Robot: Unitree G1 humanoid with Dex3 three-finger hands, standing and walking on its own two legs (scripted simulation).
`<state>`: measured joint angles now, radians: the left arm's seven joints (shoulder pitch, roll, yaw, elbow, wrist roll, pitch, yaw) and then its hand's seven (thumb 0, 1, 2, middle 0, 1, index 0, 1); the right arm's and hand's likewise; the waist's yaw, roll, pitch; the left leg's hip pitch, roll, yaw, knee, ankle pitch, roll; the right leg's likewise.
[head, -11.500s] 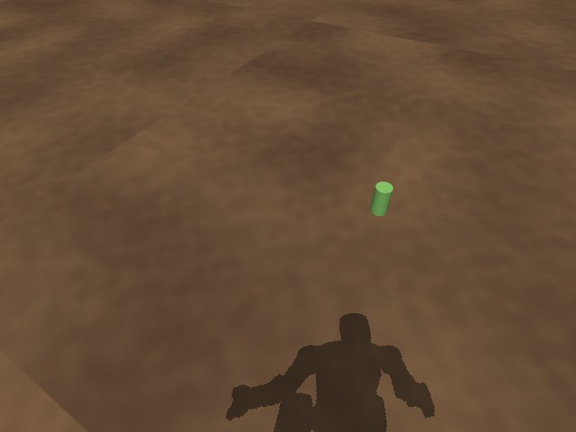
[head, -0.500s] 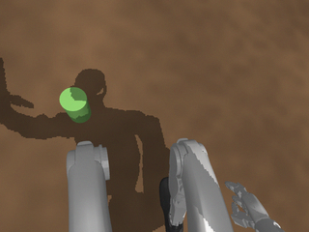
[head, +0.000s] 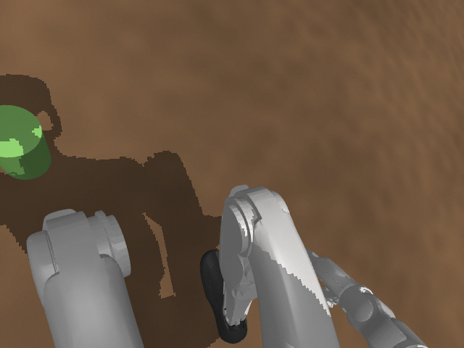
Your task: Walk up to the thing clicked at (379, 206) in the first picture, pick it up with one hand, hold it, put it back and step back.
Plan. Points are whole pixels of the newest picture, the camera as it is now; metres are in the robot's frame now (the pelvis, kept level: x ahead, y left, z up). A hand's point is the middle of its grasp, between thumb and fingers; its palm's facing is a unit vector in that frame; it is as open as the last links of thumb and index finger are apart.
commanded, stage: close in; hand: left
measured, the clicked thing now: (19, 147) +0.45 +0.27 -0.21
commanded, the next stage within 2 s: close in 0.48 s
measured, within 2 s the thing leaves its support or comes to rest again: leaves its support in 1.84 s
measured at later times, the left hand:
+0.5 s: hand out of the picture +0.42 +0.29 -0.17, palm faces +0.30 -0.95 +0.02, open 17.1 cm
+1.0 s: hand (8, 149) +0.43 +0.28 -0.17, palm faces +0.30 -0.95 +0.02, open 12.0 cm
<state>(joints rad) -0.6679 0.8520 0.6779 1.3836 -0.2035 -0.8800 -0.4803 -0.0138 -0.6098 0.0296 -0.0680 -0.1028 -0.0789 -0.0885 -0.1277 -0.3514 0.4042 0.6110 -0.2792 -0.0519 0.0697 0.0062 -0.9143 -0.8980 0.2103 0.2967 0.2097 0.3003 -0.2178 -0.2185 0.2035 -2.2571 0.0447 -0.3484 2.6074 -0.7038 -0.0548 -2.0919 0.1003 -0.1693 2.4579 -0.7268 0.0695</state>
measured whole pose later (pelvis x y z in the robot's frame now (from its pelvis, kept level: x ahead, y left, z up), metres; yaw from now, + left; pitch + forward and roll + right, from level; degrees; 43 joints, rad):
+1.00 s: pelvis -0.01 +0.01 -0.01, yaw -4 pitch +11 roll -18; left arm -0.68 0.86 0.50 1.49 -0.09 -1.10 -0.06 -0.01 0.00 0.43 -0.43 -0.39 -0.42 -0.40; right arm -0.19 -0.37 0.54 0.54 -0.38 0.03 0.13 0.00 -0.88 -0.90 0.21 0.30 0.21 0.30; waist -0.26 -0.29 0.30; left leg -2.22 0.04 -0.45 2.66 -0.70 -0.05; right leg -2.02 0.14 -0.24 2.43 -0.68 0.08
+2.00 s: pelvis -0.01 +0.00 +0.01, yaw -2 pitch +17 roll -16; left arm -0.59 0.74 0.47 1.07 -0.08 -0.81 -0.02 -0.01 -0.59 1.03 -0.68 -1.09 -0.68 -1.09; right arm -0.08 -0.31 0.42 0.59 -0.31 0.08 0.13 0.00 -0.91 -0.91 0.21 0.30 0.21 0.30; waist -0.19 -0.23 0.22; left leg -2.23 0.05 -0.40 2.58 -0.71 -0.05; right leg -2.04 0.10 -0.22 2.39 -0.70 0.06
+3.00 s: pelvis +0.01 -0.01 +0.07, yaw +6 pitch +32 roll -7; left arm -0.56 0.45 0.46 0.80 -0.13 -0.55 -0.15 -0.01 -0.58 1.04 -0.69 -1.07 -0.68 -1.07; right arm 0.07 -0.28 0.07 0.67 -0.10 0.06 0.06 0.01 -0.91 -0.90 0.21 0.30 0.21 0.30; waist -0.13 -0.02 -0.06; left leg -2.22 0.07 -0.19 2.33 -0.68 -0.05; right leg -2.10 0.04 -0.09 2.28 -0.74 0.02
